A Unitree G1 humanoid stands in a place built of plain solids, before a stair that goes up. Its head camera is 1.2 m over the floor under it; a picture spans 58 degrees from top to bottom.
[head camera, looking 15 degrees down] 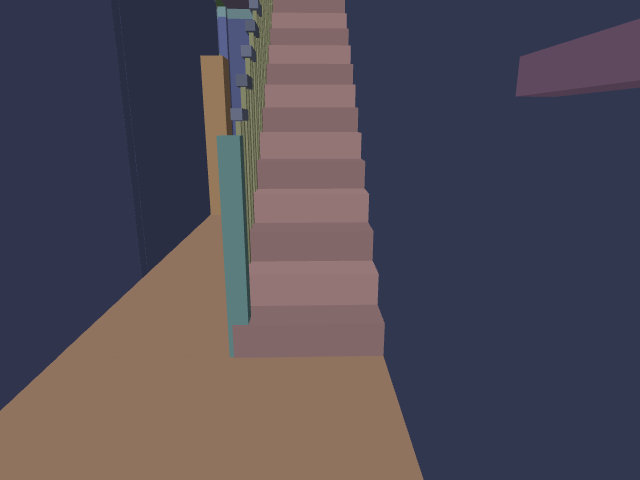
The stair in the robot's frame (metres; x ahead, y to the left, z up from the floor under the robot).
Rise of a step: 0.19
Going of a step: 0.25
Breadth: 0.80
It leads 2 degrees to the left of straight ahead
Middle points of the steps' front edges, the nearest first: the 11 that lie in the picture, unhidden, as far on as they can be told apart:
2.07 0.06 0.19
2.31 0.06 0.38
2.56 0.07 0.57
2.80 0.08 0.76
3.05 0.08 0.95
3.29 0.09 1.14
3.54 0.10 1.33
3.78 0.10 1.52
4.03 0.11 1.71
4.27 0.12 1.90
4.52 0.12 2.08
